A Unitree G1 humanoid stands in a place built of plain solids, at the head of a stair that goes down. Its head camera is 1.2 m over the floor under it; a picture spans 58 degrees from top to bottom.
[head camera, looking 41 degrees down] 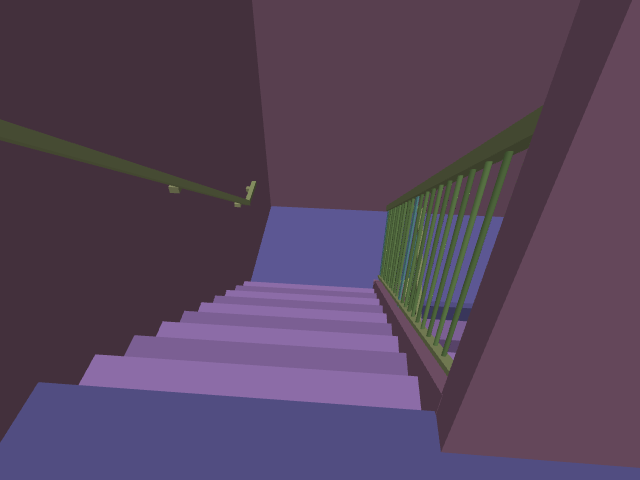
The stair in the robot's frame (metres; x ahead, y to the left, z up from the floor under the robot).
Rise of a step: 0.19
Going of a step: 0.23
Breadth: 1.20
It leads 4 degrees to the right of straight ahead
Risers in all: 10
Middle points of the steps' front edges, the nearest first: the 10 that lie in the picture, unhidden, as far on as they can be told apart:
0.67 0.26 0.00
0.90 0.25 -0.19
1.13 0.23 -0.38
1.36 0.21 -0.58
1.59 0.19 -0.77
1.82 0.17 -0.96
2.05 0.16 -1.15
2.28 0.14 -1.34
2.51 0.12 -1.53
2.73 0.10 -1.72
